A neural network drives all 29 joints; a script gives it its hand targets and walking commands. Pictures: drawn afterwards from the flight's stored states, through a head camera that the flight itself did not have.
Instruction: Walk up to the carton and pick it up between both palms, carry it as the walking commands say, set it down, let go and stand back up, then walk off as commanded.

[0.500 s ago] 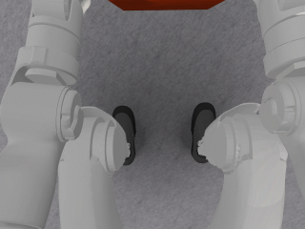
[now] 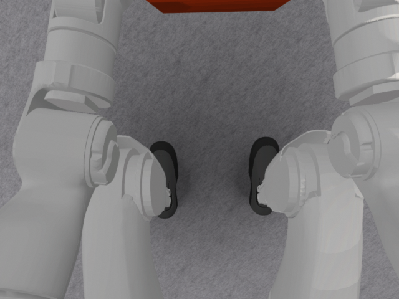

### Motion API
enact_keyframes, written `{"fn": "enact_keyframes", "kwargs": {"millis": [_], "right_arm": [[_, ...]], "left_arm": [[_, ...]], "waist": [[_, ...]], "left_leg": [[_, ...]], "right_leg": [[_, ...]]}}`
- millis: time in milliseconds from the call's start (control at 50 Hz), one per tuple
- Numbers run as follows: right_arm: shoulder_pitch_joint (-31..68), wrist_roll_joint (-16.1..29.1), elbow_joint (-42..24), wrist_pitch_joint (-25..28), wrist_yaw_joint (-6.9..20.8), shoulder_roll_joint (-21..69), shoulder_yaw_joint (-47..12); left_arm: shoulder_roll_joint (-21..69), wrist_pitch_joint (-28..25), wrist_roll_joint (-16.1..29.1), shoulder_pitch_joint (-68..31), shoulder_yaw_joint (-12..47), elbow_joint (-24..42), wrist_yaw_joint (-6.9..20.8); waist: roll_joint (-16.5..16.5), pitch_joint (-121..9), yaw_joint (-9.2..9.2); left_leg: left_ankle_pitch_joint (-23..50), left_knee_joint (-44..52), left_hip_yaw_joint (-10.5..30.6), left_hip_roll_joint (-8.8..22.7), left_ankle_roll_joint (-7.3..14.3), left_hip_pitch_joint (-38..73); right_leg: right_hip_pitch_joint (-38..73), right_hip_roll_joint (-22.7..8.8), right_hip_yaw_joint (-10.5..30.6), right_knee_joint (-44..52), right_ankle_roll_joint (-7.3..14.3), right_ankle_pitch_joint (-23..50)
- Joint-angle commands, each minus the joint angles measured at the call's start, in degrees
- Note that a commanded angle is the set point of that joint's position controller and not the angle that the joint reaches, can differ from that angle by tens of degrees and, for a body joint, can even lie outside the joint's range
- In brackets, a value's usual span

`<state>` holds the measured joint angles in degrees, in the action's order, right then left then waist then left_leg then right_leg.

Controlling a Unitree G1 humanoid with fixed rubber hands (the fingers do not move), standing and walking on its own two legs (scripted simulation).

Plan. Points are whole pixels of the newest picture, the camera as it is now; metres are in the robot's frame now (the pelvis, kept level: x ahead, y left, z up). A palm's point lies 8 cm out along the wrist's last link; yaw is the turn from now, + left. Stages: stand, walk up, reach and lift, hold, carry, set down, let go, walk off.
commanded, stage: reach and lift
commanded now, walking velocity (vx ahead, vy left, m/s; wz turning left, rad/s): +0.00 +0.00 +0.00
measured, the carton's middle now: out of the picture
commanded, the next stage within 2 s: none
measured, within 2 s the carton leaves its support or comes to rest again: neither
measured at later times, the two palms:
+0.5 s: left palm out of the picture +0.57 +0.11 -0.07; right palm out of the picture +0.55 -0.18 -0.07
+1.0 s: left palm out of the picture +0.55 +0.11 +0.01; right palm out of the picture +0.53 -0.18 +0.01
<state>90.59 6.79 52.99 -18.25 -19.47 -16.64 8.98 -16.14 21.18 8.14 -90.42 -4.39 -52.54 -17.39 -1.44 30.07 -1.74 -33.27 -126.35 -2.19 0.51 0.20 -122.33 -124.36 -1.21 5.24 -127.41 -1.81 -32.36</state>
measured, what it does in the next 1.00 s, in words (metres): rises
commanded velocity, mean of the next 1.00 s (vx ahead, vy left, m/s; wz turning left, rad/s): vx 0.00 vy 0.00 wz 0.00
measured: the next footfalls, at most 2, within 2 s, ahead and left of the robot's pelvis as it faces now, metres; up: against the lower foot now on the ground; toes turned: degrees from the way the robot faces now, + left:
none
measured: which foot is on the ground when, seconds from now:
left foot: down 0.00-1.00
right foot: down 0.00-1.00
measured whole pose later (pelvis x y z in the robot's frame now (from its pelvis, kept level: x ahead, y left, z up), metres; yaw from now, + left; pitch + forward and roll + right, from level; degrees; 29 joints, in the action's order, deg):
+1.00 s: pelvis -0.03 +0.00 +0.07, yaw -1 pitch +20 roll +2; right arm 85.2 5.7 45.5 -26.7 -20.7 -13.6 13.5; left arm -13.4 29.0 4.7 -87.7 -10.0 -48.5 -16.6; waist -1.6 30.0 -1.7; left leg -29.6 -114.0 -2.1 0.1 0.2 -104.7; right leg -106.6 -0.1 5.2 -114.7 -1.9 -28.3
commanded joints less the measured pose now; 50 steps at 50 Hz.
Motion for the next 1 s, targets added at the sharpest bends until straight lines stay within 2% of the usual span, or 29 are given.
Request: {"fn": "enact_keyframes", "kwargs": {"millis": [0,60,80,100,120,140,160,180,260,280,300,360,380,400,420,440,480,500,520,600,680,700,720,740,760,860,900,960,980], "right_arm": [[37.40,5.63,-18.76,0.80,28.35,60.50,-17.95],[39.12,6.42,-21.48,0.34,28.57,61.34,-18.38],[39.30,6.11,-22.29,0.32,28.53,61.51,-17.83],[39.27,6.06,-21.76,-0.06,28.85,62.45,-17.91],[38.56,6.43,-22.35,-0.50,28.93,62.98,-18.58],[36.80,5.75,-18.45,-1.03,28.92,63.43,-17.31],[36.63,4.69,-17.58,-0.89,29.18,63.34,-16.37],[36.79,4.63,-19.04,-0.80,29.14,64.05,-15.80],[37.57,5.00,-21.09,-2.43,29.64,65.84,-17.21],[38.13,6.24,-21.79,-2.72,29.88,65.77,-17.56],[35.18,5.20,-16.91,-3.08,29.99,66.28,-16.99],[38.59,4.32,-21.15,-3.42,29.81,65.66,-16.81],[39.46,5.72,-24.19,-3.65,29.72,65.51,-18.38],[38.30,4.52,-21.15,-4.07,29.65,65.23,-16.46],[37.24,6.39,-24.66,-4.32,29.67,67.97,-18.94],[38.97,5.86,-22.94,-4.22,29.83,65.87,-18.34],[38.80,5.09,-25.82,-4.49,29.34,65.14,-18.16],[39.49,4.70,-23.97,-4.49,29.14,65.89,-17.27],[39.65,4.41,-23.63,-4.84,29.36,66.66,-17.36],[39.19,4.91,-22.73,-5.75,29.37,68.29,-17.70],[37.32,4.11,-21.06,-6.31,29.81,68.62,-17.25],[38.86,5.04,-25.88,-6.33,29.88,67.80,-18.12],[39.61,4.57,-22.40,-6.62,29.78,67.60,-17.55],[39.63,5.33,-27.21,-6.57,29.41,68.37,-19.10],[38.39,4.50,-22.91,-7.05,29.44,68.66,-18.52],[40.62,5.65,-27.24,-7.71,29.51,68.14,-18.53],[38.68,4.54,-22.61,-7.51,29.75,68.21,-17.36],[38.15,3.54,-21.34,-7.67,29.98,70.16,-17.30],[37.37,5.11,-24.29,-8.01,29.99,71.62,-18.94]], "left_arm": [[62.57,-4.72,8.72,-47.09,18.66,27.61,26.60],[63.45,-3.34,6.95,-42.53,17.02,22.84,26.46],[65.59,-3.33,7.83,-42.48,17.23,24.42,26.56],[65.36,-2.88,6.41,-41.64,16.93,24.68,26.34],[66.93,-2.62,7.73,-42.26,17.52,26.50,26.27],[66.47,-2.67,6.75,-42.89,16.68,25.46,26.43],[65.99,-2.61,6.21,-42.21,15.68,23.26,26.67],[67.33,-2.27,5.75,-41.10,16.02,23.91,26.68],[66.33,-1.06,4.18,-37.36,13.10,22.43,26.56],[67.33,-1.14,5.67,-41.36,14.98,26.77,26.47],[67.34,-1.25,4.10,-42.13,13.10,26.65,26.44],[68.74,0.09,4.01,-38.24,12.11,22.06,26.63],[69.09,-0.12,5.81,-41.32,13.95,26.85,26.63],[68.35,0.44,4.74,-39.61,12.89,21.73,26.78],[67.79,0.09,5.32,-41.45,15.12,30.49,26.52],[67.93,0.73,4.65,-39.63,13.94,24.55,26.43],[68.25,0.82,6.04,-41.32,15.01,28.35,26.48],[68.16,1.27,3.66,-37.93,11.38,21.29,26.79],[69.57,1.34,4.21,-39.75,12.41,24.62,26.59],[67.13,1.48,3.04,-39.88,10.41,23.74,27.00],[69.04,2.32,2.45,-37.98,10.23,22.13,27.00],[68.54,2.47,3.67,-39.60,12.48,27.67,26.86],[68.98,2.48,2.94,-38.69,10.25,22.99,26.92],[69.03,2.36,4.50,-40.73,13.92,29.57,26.86],[68.37,3.04,2.66,-38.68,10.90,23.38,26.75],[68.14,3.36,4.31,-42.06,12.81,29.04,26.47],[70.57,3.53,2.94,-39.51,10.92,23.84,26.71],[71.35,3.47,1.21,-36.07,8.22,19.86,27.28],[70.36,3.38,2.33,-37.15,10.46,25.13,27.27]], "waist": [[1.37,-136.99,-3.62],[0.43,-135.35,-2.05],[0.31,-137.20,-3.33],[1.42,-136.48,-1.12],[-0.31,-139.58,-3.40],[2.86,-135.73,-1.50],[-0.27,-132.06,-3.14],[2.00,-134.46,-2.95],[-1.99,-135.61,0.15],[0.23,-140.83,-1.51],[0.50,-138.23,-0.10],[-1.25,-139.47,-0.07],[-1.69,-146.07,-0.59],[-1.09,-139.46,-1.53],[-1.20,-149.28,-0.48],[-0.31,-144.89,0.14],[-1.08,-147.57,-1.70],[-0.92,-141.58,0.92],[-2.00,-144.56,-0.94],[-2.70,-144.57,2.24],[-2.94,-146.36,1.50],[-1.24,-151.66,1.57],[-2.60,-145.31,1.48],[-3.30,-155.37,0.48],[-3.08,-148.27,1.79],[-3.04,-155.83,1.17],[0.37,-148.24,1.97],[-2.48,-146.45,2.20],[-2.64,-154.97,2.71]], "left_leg": [[29.51,11.61,-2.12,-7.95,-1.69,50.26],[28.76,12.36,-2.01,-7.89,-1.09,51.39],[28.73,13.69,-1.94,-8.61,-1.06,52.93],[29.51,13.97,-1.39,-8.30,-1.29,54.13],[31.20,13.63,-1.17,-8.42,-1.07,56.32],[28.70,13.10,-2.12,-8.70,-1.19,53.26],[25.97,14.04,-1.80,-8.28,-1.12,51.10],[26.40,14.76,-1.61,-8.47,-1.26,51.38],[26.17,16.19,-2.28,-8.78,-0.56,52.22],[27.60,16.06,-2.26,-8.76,-0.69,56.62],[25.90,16.48,-1.40,-8.60,-0.38,54.59],[25.39,17.69,-1.94,-9.21,0.05,53.00],[26.37,17.88,-1.55,-9.37,0.01,56.37],[24.06,18.20,-1.58,-8.77,-0.12,53.98],[29.17,17.94,-1.93,-9.44,-0.14,60.42],[25.54,18.42,-1.09,-9.25,0.10,57.21],[27.70,18.77,-1.65,-9.18,-0.23,58.59],[23.27,19.59,-2.46,-9.49,0.33,52.91],[23.40,20.51,-1.20,-9.47,0.53,56.02],[21.98,20.96,-2.63,-9.55,0.76,54.61],[22.03,23.28,-1.17,-9.23,0.90,57.86],[25.55,23.78,-1.63,-9.42,0.28,61.06],[21.34,23.90,-1.48,-9.64,0.96,56.12],[24.26,24.56,-0.60,-9.80,1.01,62.45],[21.87,24.55,-1.41,-9.36,0.74,57.87],[22.81,26.70,-1.26,-9.70,0.58,64.91],[21.39,28.09,-0.64,-9.56,0.60,62.96],[18.43,29.18,-1.45,-9.72,0.75,59.23],[22.24,29.28,-1.14,-10.17,0.91,64.23]], "right_leg": [[55.60,7.07,-10.90,12.61,1.60,31.50],[52.11,7.38,-11.39,13.27,1.23,28.66],[53.62,7.79,-12.27,14.25,1.20,28.64],[51.55,7.55,-12.04,14.13,1.25,28.16],[53.80,7.77,-12.59,14.23,0.92,29.78],[51.10,7.68,-11.12,14.50,1.67,27.45],[49.70,7.58,-11.81,15.89,1.55,24.72],[51.88,7.64,-11.67,15.55,1.75,26.55],[52.07,8.00,-12.04,16.93,0.86,25.33],[53.91,8.14,-12.20,16.76,0.75,26.72],[53.15,7.78,-11.53,16.84,1.25,24.91],[54.77,8.44,-11.71,18.17,1.16,24.91],[57.64,8.43,-11.89,18.29,1.00,25.55],[53.07,8.41,-12.00,18.98,0.69,23.25],[58.36,9.08,-11.67,18.34,0.71,28.17],[56.67,8.47,-11.78,17.94,0.86,25.26],[59.36,8.81,-11.23,20.16,0.75,27.16],[57.87,8.78,-10.85,20.53,0.53,23.16],[58.57,9.12,-11.35,20.57,0.74,23.74],[60.15,9.03,-10.23,22.29,0.89,21.64],[59.44,9.29,-11.58,22.61,0.76,21.83],[62.70,9.84,-11.04,23.85,0.96,24.35],[60.08,9.20,-10.60,24.08,0.61,20.43],[65.91,9.94,-11.13,23.59,0.44,24.21],[62.12,9.51,-10.41,24.61,0.62,21.44],[66.43,10.10,-10.80,26.74,0.47,21.53],[61.95,9.57,-10.54,26.97,0.97,19.92],[64.59,9.70,-10.52,29.00,0.44,17.77],[69.14,10.17,-10.40,28.53,0.02,21.82]]}}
